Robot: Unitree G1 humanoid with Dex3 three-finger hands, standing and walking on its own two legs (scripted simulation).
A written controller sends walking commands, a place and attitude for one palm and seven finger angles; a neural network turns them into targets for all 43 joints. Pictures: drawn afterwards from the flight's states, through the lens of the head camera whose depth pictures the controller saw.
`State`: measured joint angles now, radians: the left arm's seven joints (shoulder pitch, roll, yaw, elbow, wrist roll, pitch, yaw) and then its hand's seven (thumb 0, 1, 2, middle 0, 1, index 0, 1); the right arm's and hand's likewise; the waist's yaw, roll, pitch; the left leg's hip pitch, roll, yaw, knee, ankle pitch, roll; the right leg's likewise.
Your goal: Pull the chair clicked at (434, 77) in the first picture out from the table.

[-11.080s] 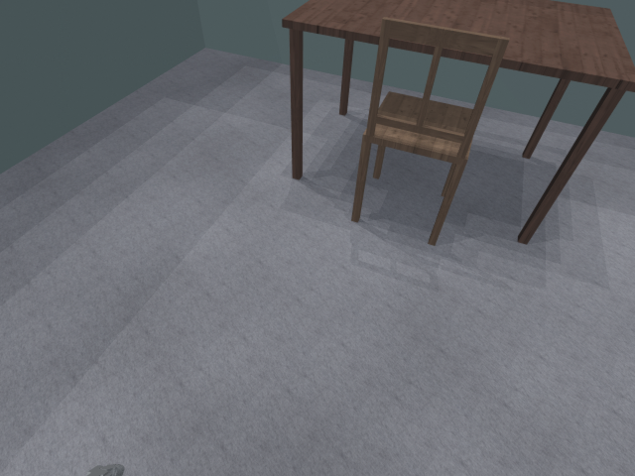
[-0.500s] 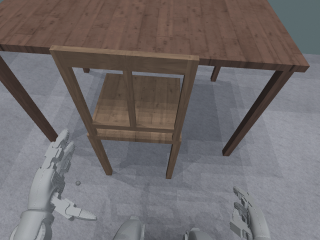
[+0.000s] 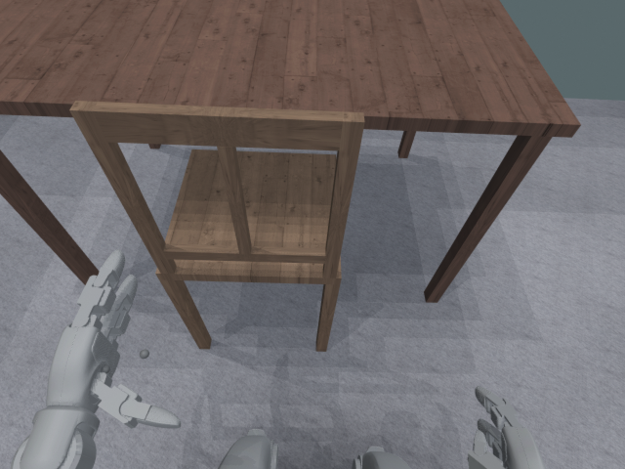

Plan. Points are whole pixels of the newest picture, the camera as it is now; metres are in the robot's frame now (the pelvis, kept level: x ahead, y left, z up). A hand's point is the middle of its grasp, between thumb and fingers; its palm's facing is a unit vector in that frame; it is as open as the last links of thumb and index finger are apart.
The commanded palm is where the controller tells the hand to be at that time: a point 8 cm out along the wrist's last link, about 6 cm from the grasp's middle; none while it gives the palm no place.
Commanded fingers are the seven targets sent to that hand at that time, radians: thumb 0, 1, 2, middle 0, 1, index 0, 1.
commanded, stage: raise the hand toward the chair's back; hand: left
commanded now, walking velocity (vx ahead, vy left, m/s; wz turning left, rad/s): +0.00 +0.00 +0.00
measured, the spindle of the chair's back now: (237, 205) +0.51 +0.15 -0.02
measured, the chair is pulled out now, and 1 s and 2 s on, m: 0.00 0.00 0.00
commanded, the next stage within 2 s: aim the fingers beside a spindle in 0.18 s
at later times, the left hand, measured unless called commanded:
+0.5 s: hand (165, 343) +0.26 +0.19 +0.03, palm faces +0.02 -1.00 -0.03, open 16.9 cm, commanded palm +0.24 +0.24 +0.04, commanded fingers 0.00 -0.50 0.30 -0.06 -0.08 -0.06 -0.08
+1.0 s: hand (204, 316) +0.30 +0.15 +0.01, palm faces +0.00 -1.00 -0.02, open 16.9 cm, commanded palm +0.29 +0.21 +0.02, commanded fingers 0.00 -0.50 0.30 -0.06 -0.08 -0.06 -0.08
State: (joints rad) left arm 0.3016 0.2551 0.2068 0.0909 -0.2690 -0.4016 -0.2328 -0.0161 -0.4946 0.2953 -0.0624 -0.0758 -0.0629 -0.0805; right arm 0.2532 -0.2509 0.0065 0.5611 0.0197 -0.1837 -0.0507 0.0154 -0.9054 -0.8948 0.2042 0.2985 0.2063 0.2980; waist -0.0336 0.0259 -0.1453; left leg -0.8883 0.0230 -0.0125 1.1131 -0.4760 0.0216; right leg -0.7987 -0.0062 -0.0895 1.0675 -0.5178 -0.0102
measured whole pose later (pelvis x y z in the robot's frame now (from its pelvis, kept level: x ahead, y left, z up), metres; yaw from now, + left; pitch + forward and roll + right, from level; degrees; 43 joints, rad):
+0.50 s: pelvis +0.00 -0.01 -0.01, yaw +0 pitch +15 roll -3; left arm 0.22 0.24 0.18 0.16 -0.26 -0.41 -0.24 -0.02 -0.50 0.30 -0.06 -0.08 -0.06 -0.08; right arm 0.23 -0.25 0.02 0.57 0.02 -0.19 -0.05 0.01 -0.91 -0.89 0.20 0.30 0.21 0.30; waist -0.03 0.03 -0.15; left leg -0.93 0.02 -0.03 1.14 -0.49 0.01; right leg -0.84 0.00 -0.10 1.10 -0.54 -0.02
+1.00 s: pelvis +0.00 +0.00 -0.02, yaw +0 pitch +18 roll -2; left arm 0.04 0.20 0.11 0.27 -0.19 -0.42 -0.12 -0.02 -0.50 0.30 -0.06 -0.08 -0.06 -0.08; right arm 0.22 -0.24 0.01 0.57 0.00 -0.12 -0.02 0.01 -0.91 -0.89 0.20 0.30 0.21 0.30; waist -0.04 0.03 -0.16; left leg -1.01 0.02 0.00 1.20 -0.50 0.02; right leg -0.94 -0.01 -0.08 1.18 -0.56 -0.02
